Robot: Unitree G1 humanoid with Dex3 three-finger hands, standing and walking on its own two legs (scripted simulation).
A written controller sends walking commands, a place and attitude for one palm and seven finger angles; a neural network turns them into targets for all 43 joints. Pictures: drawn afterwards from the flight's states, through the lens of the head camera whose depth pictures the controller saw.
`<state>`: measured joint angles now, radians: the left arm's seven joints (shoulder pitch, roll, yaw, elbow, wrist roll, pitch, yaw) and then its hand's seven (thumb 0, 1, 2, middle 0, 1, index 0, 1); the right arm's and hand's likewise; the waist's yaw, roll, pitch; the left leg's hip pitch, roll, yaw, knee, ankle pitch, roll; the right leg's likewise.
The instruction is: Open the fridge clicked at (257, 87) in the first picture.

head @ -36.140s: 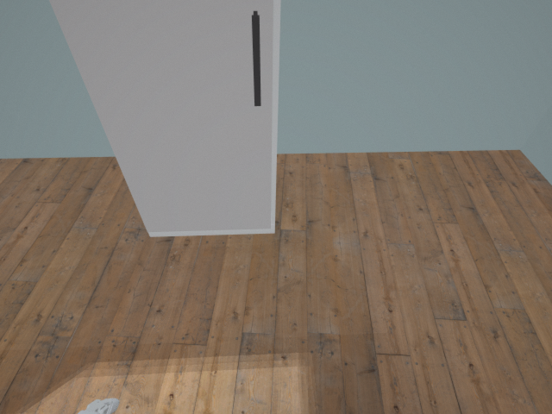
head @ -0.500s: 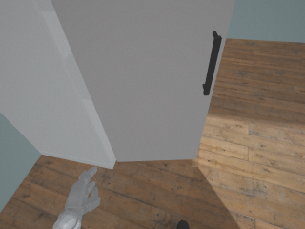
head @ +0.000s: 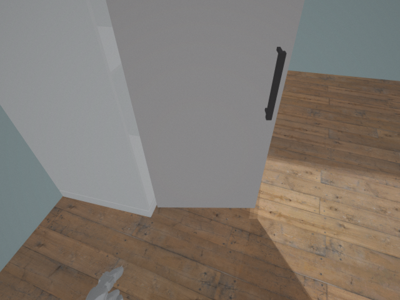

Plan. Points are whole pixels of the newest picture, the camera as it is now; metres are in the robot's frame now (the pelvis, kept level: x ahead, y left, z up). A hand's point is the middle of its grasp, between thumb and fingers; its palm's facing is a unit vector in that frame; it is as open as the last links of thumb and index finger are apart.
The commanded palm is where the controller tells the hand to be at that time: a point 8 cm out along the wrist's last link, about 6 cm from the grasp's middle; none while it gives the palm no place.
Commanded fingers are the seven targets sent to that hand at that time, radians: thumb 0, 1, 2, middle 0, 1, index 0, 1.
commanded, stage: stop stepping back and stand still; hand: right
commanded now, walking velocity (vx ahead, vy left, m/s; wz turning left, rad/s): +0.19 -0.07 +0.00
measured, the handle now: (273, 85) +0.75 -0.17 +0.09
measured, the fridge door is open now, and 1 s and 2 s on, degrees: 76 76 76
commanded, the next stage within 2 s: let the arm hang, fingers relaxed in 0.86 s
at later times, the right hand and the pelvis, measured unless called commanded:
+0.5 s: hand out of the picture +0.19 -0.28 +0.18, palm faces +0.47 +0.72 -0.51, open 7.4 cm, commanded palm +0.14 -0.30 +0.18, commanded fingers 0.00 -0.90 -0.90 0.20 0.30 0.20 0.30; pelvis -0.01 +0.00 +0.00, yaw +0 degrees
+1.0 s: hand (395, 228) +0.23 -0.27 +0.14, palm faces +0.34 +0.79 -0.51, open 7.4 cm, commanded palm none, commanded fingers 0.00 -0.90 -0.90 0.20 0.30 0.20 0.30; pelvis +0.01 -0.01 +0.00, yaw -1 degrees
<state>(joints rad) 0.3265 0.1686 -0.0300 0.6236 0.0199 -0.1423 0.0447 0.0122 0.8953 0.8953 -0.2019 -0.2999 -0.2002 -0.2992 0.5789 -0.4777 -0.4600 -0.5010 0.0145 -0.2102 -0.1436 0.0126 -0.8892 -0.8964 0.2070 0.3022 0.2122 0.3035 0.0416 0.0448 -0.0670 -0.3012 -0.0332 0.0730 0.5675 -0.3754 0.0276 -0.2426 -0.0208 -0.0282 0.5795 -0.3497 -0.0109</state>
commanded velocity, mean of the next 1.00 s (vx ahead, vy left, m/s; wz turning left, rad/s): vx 0.03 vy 0.00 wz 0.00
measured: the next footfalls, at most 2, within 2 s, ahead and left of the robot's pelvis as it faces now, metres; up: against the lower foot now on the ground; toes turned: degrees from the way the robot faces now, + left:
right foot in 0.26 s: +0.05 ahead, -0.13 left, +0.00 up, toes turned -3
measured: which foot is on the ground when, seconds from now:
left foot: down 0.00-1.00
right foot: down 0.00-0.00, up 0.02-0.24, down 0.26-1.00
